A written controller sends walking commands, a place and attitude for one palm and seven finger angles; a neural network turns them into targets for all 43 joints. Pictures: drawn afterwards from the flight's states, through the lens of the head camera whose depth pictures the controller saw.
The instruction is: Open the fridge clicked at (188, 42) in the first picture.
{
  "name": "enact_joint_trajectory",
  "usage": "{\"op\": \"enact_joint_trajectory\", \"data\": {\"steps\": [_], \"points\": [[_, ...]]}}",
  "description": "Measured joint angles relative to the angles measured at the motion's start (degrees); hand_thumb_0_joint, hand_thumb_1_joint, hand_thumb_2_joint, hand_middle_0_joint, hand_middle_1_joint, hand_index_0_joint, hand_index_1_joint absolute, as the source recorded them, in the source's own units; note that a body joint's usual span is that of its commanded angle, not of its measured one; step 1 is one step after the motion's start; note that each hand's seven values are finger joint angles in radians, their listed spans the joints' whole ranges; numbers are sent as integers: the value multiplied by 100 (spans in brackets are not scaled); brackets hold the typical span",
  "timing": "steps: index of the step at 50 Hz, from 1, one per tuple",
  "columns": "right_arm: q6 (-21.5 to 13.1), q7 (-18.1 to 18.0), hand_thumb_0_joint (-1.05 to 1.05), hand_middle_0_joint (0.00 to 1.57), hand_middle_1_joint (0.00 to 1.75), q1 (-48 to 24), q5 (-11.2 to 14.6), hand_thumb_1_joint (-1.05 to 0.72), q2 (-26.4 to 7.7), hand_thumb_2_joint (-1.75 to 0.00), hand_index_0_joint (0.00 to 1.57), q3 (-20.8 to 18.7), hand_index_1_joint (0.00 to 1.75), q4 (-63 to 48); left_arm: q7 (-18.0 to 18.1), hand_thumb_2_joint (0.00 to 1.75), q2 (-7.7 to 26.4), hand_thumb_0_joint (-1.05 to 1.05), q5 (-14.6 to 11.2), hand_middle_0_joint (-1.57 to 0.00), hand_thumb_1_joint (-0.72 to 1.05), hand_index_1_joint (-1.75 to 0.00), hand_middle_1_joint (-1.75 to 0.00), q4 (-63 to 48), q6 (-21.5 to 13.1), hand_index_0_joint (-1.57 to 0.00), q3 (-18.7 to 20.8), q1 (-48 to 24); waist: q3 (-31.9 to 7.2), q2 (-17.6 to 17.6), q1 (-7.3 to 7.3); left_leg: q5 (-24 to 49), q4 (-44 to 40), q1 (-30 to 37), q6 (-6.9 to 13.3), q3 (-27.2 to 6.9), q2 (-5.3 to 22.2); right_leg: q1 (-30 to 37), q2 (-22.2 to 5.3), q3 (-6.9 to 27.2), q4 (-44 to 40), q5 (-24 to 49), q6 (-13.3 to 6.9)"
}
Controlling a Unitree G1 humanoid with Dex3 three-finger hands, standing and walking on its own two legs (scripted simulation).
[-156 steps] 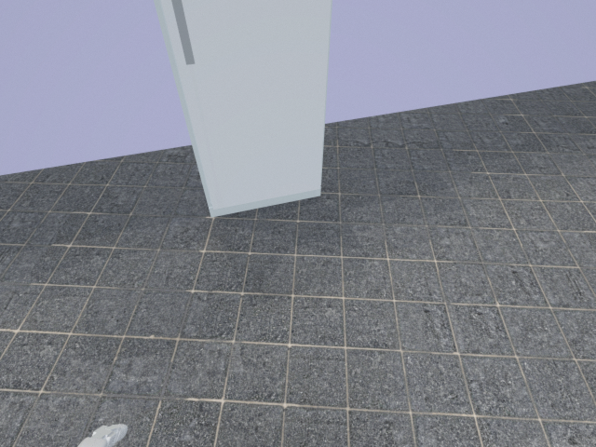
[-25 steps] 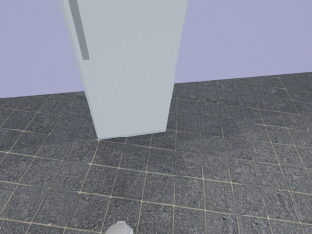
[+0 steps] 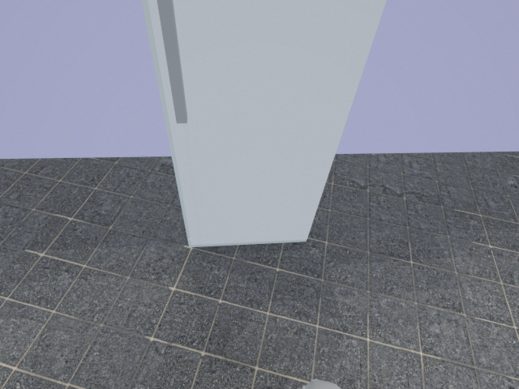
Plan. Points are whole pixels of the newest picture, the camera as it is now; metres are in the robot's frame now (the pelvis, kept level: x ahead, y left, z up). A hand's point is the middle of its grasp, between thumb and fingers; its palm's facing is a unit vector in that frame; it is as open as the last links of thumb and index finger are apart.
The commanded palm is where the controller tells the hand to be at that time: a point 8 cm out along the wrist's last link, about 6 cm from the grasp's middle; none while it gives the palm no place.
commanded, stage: turn to face it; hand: left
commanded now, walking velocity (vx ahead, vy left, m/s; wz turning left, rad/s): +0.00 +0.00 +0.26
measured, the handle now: (174, 54) +0.73 +0.23 +0.15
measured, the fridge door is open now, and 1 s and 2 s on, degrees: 0 0 0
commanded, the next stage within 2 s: take the last steps up to it in 0.14 s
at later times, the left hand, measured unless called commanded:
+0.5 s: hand out of the picture -0.01 +0.13 -0.16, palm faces +0.22 -0.95 -0.24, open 7.3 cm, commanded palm none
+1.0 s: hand out of the picture +0.13 +0.22 -0.18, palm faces +0.18 -0.97 -0.17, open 7.4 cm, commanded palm none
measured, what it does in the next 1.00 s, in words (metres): walks ahead: right foot, then left foot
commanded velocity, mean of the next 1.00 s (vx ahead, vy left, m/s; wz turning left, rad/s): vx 0.23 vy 0.00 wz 0.06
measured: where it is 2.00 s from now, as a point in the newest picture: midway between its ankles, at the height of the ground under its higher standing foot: outside the picture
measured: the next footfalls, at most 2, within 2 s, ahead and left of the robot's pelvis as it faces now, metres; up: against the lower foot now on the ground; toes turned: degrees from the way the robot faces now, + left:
right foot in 0.20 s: +0.06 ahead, -0.15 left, +0.00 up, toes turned -1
left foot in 0.70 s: +0.07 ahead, +0.12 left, +0.00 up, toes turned +16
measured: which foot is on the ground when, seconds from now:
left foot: down 0.00-0.20, up 0.22-0.68, down 0.70-1.00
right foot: up 0.00-0.18, down 0.20-0.70, up 0.72-1.00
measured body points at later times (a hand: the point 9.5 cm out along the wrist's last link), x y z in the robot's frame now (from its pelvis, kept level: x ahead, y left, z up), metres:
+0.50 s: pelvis +0.02 -0.05 +0.00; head +0.02 -0.07 +0.45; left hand -0.02 +0.18 -0.14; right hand +0.08 -0.30 -0.16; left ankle -0.02 +0.10 -0.68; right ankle +0.02 -0.15 -0.74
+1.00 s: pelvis +0.12 +0.03 +0.00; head +0.13 +0.04 +0.45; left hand +0.12 +0.27 -0.16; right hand +0.12 -0.20 -0.15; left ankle +0.04 +0.11 -0.74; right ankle +0.22 -0.09 -0.68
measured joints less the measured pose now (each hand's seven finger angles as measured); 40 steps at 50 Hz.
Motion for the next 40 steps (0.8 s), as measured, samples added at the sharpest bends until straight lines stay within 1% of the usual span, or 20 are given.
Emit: {"op": "enact_joint_trajectory", "data": {"steps": [6, 8, 9, 10, 11, 12, 13, 14, 15, 17, 19, 21, 24, 27, 31, 34, 35, 36, 38, 40], "points": [[85, 7, 0, 20, 30, 85, -45, -90, 3, -90, 20, -25, 30, 7, 17, 90, -135, 1, -39, -19, 91, -30, -30, -71, 28, -19, -80, -148, -1, 186, -159, -122, 203, -72, -117, -154, -28, 666, 184, -50, -1290, -483, -122], [115, 13, 0, 20, 30, 93, -38, -90, -26, -90, 20, -38, 30, 28, 22, 90, -195, 1, -59, -19, 91, -30, -30, -106, -20, -19, -111, -149, -2, 256, -167, -188, 346, -160, -185, -200, -29, 974, 264, -72, -1880, -328, -178], [129, 19, 0, 20, 30, 104, -23, -90, -42, -90, 20, -46, 30, 39, 25, 90, -219, 1, -64, -19, 91, -30, -30, -123, -58, -19, -129, -131, -12, 278, -158, -241, 457, -221, -228, -222, -37, 1182, 288, -99, -2302, -55, -200], [138, 30, 0, 20, 30, 118, 1, -90, -58, -90, 20, -57, 30, 50, 30, 90, -233, 1, -61, -19, 91, -30, -30, -137, -110, -19, -148, -99, -29, 284, -137, -318, 615, -306, -278, -238, -53, 1384, 294, -118, -2708, 165, -300], [158, 39, 0, 20, 30, 85, 29, -90, -108, -90, 20, -74, 30, 73, 46, 90, -290, 1, -44, -20, 91, -30, -30, -113, -160, -20, -162, -87, 0, 393, -121, -417, 821, -394, -367, -293, 16, 1423, 365, -176, -2770, 173, -467], [196, 42, 0, 20, 30, 56, 42, -90, -147, -90, 20, -95, 30, 73, 45, 90, -328, 1, -32, -20, 91, -30, -30, -109, -187, -20, -195, -52, 21, 460, -130, -824, 1154, -521, -457, -347, 48, 1430, 394, -239, -2737, 142, -599], [242, 42, 1, 20, 30, 35, 42, -90, -176, -90, 20, -120, 30, 61, 40, 90, -357, 1, -24, -20, 91, -30, -30, -111, -201, -20, -227, -6, 28, 487, -146, -1199, 1598, -683, -527, -382, 56, 1453, 382, -309, -2734, 117, -690], [286, 47, 1, 20, 30, 16, 30, -90, -204, -90, 20, -144, 30, 54, 36, 90, -382, 1, -22, -20, 91, -30, -30, -107, -211, -20, -243, 48, 23, 495, -147, -1403, 2076, -850, -586, -398, 77, 1495, 361, -375, -2781, 117, -745], [317, 59, 1, 20, 30, -3, 16, -90, -231, -90, 20, -162, 30, 53, 36, 90, -404, 1, -22, -20, 91, -30, -30, -99, -214, -20, -246, 108, 18, 490, -131, -1455, 2526, -994, -633, -391, 121, 1551, 344, -426, -2861, 142, -772], [334, 96, 1, 20, 30, -23, -17, -90, -286, -90, 20, -194, 30, 54, 73, 89, -398, 0, -45, -20, 92, -30, -30, -84, -252, -20, -175, 231, -3, 484, -81, -1275, 3236, -1216, -701, -391, 265, 1676, 335, -528, -3060, 223, -787], [328, 140, 1, 20, 30, -31, -48, -90, -343, -90, 20, -218, 30, 58, 43, 89, -344, 0, -33, -20, 93, -30, -30, -43, -310, -20, -156, 380, -39, 472, -22, -1021, 3606, -1336, -748, -395, 424, 1779, 328, -615, -3233, 291, -791], [323, 177, 1, 20, 30, -47, -73, -91, -401, -90, 19, -244, 30, 58, 12, 89, -310, 0, -12, -20, 93, -30, -30, 18, -366, -20, -150, 567, -82, 454, 41, -826, 3697, -1377, -772, -390, 568, 1863, 311, -684, -3378, 336, -787], [320, 211, 1, 20, 30, -115, -89, -91, -473, -90, 19, -256, 30, 52, -28, 89, -290, 0, 21, -20, 93, -30, -30, 147, -416, -20, -153, 886, -128, 403, 151, -713, 3425, -1324, -797, -338, 730, 1966, 268, -740, -3558, 383, -758], [301, 236, 1, 20, 30, -239, -78, -91, -506, -90, 19, -249, 30, 28, -70, 89, -286, 0, 56, -20, 92, -30, -30, 335, -433, -20, -165, 1203, -145, 330, 281, -790, 2815, -1175, -782, -249, 799, 2051, 207, -755, -3694, 405, -703], [216, 251, 1, 19, 30, -452, -44, -91, -465, -90, 19, -187, 30, -43, -116, 89, -267, 1, 78, -20, 91, -30, -30, 610, -404, -20, -166, 1572, -126, 210, 464, -965, 1855, -883, -700, -83, 752, 2136, 117, -752, -3729, 342, -577], [64, 236, 1, 19, 30, -572, -19, -91, -389, -90, 19, -105, 30, -123, -137, 90, -245, 1, 44, -20, 91, -30, -30, 808, -344, -20, -150, 1813, -120, 150, 539, -696, 838, -422, -650, 123, 664, 2128, 63, -740, -3448, 108, -435], [-12, 218, 1, 19, 30, -593, -12, -91, -369, -90, 19, -82, 30, -153, -146, 90, -247, 1, 26, -20, 91, -30, -30, 863, -316, -20, -149, 1892, -128, 160, 535, -551, 558, -267, -606, 152, 650, 2061, 54, -727, -3200, -53, -399], [-77, 189, 1, 20, 30, -636, -19, -91, -290, -90, 19, -72, 30, -152, -153, 90, -223, 1, 12, -20, 91, -30, -30, 936, -263, -20, -146, 1906, -92, 65, 523, -479, 643, -249, -543, 207, 588, 1933, -17, -641, -2784, -350, -434], [-162, 155, 0, 20, 30, -607, -33, -91, -144, -90, 19, -16, 30, -189, -158, 90, -206, 1, 35, -20, 91, -30, -30, 1021, -147, -20, -146, 1881, -73, -30, 496, -585, 726, -106, -446, 331, 539, 1482, 1, -420, -1616, -859, -543], [-240, 66, 0, 20, 30, -472, -1, -92, -38, -90, 20, -18, 30, -200, -180, 90, -205, 1, 59, -20, 91, -30, -30, 1034, -110, -20, -135, 1768, -95, -33, 398, -609, 498, 148, -399, 391, 503, 991, 39, -349, -647, -779, -607]]}}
